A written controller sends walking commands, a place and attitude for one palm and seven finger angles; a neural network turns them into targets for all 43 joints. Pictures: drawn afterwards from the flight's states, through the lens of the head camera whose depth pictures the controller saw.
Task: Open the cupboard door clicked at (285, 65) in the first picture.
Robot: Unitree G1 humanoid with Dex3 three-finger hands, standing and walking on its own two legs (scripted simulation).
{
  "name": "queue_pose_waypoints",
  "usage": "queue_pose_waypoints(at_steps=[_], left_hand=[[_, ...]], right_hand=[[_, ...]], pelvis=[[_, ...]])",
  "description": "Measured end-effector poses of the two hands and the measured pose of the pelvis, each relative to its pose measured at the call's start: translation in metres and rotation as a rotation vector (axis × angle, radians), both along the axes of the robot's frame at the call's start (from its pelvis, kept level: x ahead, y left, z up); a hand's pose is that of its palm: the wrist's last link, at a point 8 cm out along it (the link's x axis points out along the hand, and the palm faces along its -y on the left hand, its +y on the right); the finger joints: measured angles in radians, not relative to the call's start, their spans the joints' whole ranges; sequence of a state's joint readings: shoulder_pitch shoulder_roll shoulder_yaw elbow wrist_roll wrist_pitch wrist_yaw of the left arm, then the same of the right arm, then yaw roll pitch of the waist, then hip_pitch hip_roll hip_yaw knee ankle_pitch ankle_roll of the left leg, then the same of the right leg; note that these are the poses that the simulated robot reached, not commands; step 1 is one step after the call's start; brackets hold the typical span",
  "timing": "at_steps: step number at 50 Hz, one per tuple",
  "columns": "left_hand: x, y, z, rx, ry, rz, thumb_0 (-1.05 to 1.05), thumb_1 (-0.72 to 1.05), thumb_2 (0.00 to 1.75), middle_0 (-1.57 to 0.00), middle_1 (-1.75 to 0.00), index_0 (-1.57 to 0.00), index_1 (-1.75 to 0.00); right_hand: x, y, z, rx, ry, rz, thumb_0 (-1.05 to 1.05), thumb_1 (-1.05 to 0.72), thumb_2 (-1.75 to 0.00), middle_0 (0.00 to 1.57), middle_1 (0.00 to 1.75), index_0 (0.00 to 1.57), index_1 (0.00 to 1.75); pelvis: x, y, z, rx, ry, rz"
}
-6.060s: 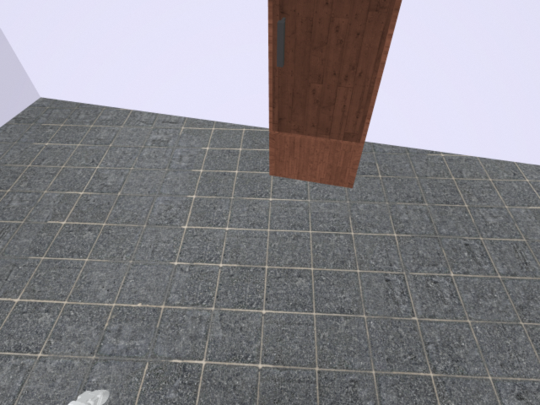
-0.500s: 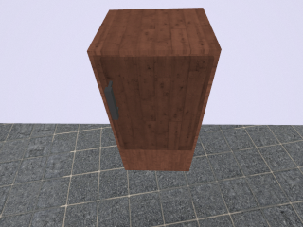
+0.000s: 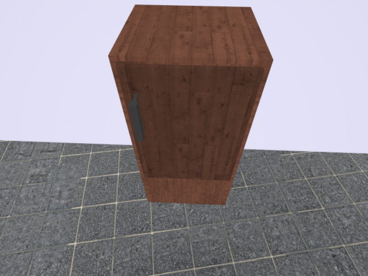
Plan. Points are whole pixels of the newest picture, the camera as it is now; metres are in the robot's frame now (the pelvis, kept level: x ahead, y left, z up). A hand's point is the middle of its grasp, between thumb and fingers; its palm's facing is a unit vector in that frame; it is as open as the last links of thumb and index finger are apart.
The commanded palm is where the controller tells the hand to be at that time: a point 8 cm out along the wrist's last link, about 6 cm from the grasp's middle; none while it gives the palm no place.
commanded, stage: look again from close up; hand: left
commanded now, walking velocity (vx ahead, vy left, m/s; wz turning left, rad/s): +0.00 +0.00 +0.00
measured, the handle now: (138, 117) +0.58 +0.19 -0.03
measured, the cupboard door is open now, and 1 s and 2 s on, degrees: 0 0 0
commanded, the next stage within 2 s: raise the hand with hooked fingers in 0.18 s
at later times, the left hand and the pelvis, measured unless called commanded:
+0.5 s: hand (88, 245) +0.18 +0.22 -0.02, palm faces +0.22 -0.97 -0.04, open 7.7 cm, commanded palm +0.11 +0.27 -0.06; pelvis -0.04 +0.01 -0.03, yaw +2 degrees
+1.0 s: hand (76, 256) +0.17 +0.25 -0.06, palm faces -0.01 -1.00 -0.03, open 10.3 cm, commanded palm +0.14 +0.30 -0.05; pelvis -0.07 +0.03 -0.10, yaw +2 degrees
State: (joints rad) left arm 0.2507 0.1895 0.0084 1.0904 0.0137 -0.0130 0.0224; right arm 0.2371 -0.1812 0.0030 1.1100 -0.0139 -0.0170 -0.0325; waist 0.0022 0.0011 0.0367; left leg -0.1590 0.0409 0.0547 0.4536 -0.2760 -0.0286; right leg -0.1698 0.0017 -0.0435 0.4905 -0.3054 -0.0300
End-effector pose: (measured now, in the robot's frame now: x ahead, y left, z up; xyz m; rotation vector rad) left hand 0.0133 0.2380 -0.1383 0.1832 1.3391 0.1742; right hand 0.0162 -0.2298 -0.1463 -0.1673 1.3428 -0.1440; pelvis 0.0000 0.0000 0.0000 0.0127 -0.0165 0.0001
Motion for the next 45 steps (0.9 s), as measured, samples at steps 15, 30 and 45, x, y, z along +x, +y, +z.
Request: queue_pose_waypoints(at_steps=[15,30,45], left_hand=[[0.005,0.017,0.005,0.033,-0.023,-0.011,0.01,0.91,0.9,-0.2,-0.29,-0.2,-0.3],[0.131,0.023,0.103,-0.144,-1.378,-0.206,0.01,0.73,0.82,-0.21,-0.41,-0.21,-0.42],[0.118,0.055,0.081,-0.146,-1.308,-0.194,0.02,0.38,0.68,-0.24,-0.63,-0.24,-0.64]], right_hand=[[0.011,-0.006,0.004,-0.019,-0.03,0.016,0.01,-0.9,-0.9,0.2,0.3,0.2,0.3],[0.131,-0.014,0.03,-0.097,-0.808,0.165,0.01,-0.9,-0.9,0.2,0.3,0.2,0.3],[0.114,0.042,-0.024,-0.04,-0.69,0.221,0.02,-0.9,-0.9,0.21,0.3,0.21,0.3]], pelvis=[[-0.005,0.005,0.002,-0.006,0.002,0.001],[-0.055,0.008,-0.072,0.002,0.221,0.021],[-0.067,0.02,-0.106,-0.081,0.266,0.051]])
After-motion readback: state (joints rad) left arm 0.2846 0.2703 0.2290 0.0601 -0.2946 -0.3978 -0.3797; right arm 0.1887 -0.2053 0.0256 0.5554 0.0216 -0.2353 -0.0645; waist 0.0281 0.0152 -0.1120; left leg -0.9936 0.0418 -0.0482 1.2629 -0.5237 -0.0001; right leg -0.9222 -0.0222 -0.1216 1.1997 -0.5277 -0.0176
